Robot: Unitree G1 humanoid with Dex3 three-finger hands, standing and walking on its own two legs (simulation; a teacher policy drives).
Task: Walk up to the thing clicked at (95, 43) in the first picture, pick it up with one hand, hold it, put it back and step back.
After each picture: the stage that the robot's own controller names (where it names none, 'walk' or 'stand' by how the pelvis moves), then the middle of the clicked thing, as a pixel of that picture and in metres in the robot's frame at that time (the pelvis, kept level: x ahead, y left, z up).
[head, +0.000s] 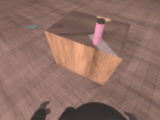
stand; (98, 32) +0.73 -0.06 +0.06
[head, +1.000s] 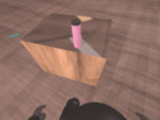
walk; (76, 34) +0.64 +0.15 +0.08
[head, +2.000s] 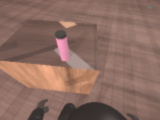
stand; (63, 47) +0.47 +0.21 +0.08
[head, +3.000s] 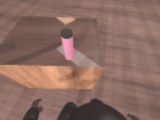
stand; (68, 46) +0.47 +0.16 +0.07
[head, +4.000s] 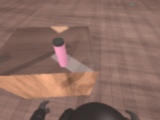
stand; (61, 54) +0.43 +0.22 +0.06
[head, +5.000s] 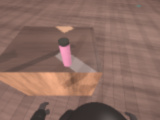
stand; (65, 53) +0.44 +0.19 +0.05
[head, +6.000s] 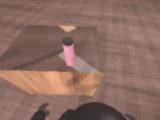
stand; (69, 53) +0.45 +0.16 +0.05
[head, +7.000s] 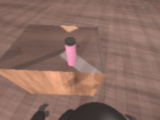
stand; (71, 53) +0.45 +0.15 +0.05
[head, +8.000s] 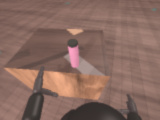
rise first; (74, 54) +0.45 +0.15 +0.06
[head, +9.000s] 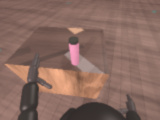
go down; (74, 52) +0.47 +0.14 +0.06
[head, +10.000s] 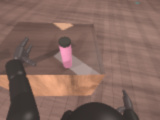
go down; (66, 54) +0.42 +0.15 +0.07
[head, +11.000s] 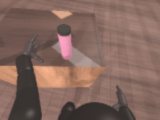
close in; (65, 44) +0.46 +0.14 +0.09
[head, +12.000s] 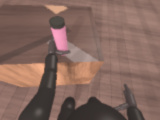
close; (60, 39) +0.47 +0.16 +0.12
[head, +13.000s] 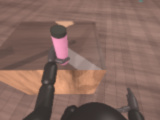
lift; (61, 48) +0.38 +0.16 +0.18
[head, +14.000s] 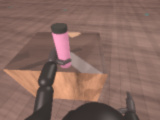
lift; (63, 48) +0.33 +0.16 +0.24
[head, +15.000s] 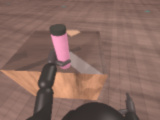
hold; (62, 49) +0.33 +0.16 +0.23
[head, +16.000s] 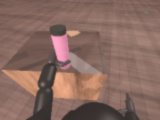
hold; (62, 50) +0.33 +0.16 +0.23
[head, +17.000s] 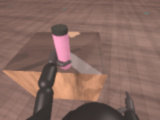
crouch; (63, 50) +0.32 +0.16 +0.23
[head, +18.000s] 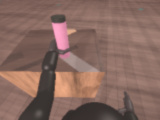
crouch; (62, 39) +0.42 +0.17 +0.23
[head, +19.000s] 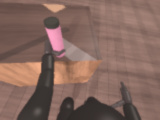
lower; (56, 40) +0.47 +0.17 +0.11
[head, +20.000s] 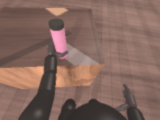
lower; (60, 42) +0.46 +0.16 +0.12
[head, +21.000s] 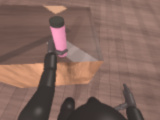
lower; (60, 40) +0.47 +0.16 +0.12
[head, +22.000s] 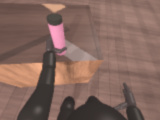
lower; (58, 38) +0.48 +0.16 +0.12
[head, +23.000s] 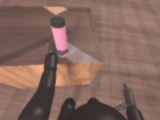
loosen; (60, 40) +0.47 +0.16 +0.12
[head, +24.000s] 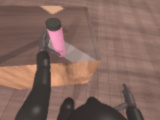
withdraw; (57, 41) +0.47 +0.16 +0.12
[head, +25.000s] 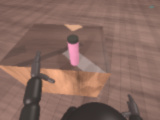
sink last; (73, 52) +0.44 +0.14 +0.08
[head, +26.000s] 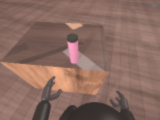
stand; (73, 50) +0.46 +0.15 +0.07
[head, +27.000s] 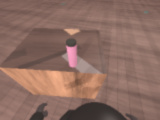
stand; (72, 54) +0.45 +0.15 +0.06
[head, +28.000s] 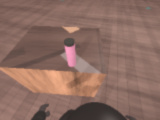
stand; (70, 54) +0.45 +0.16 +0.05
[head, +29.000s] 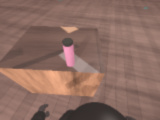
stand; (69, 53) +0.45 +0.17 +0.05
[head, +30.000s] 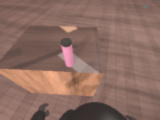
stand; (68, 54) +0.44 +0.17 +0.05
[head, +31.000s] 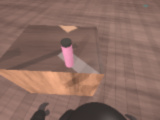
stand; (68, 54) +0.43 +0.17 +0.05
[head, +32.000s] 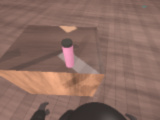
walk; (68, 54) +0.43 +0.17 +0.05
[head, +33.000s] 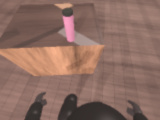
walk; (69, 27) +0.62 +0.19 +0.08
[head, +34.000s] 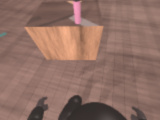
walk; (77, 11) +0.98 +0.20 +0.07
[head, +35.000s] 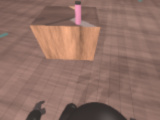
stand; (78, 13) +1.10 +0.17 +0.08
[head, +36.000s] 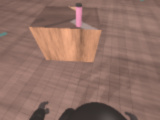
stand; (78, 15) +1.05 +0.16 +0.05
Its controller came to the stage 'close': yes
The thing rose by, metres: 0.20
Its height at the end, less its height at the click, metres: +0.00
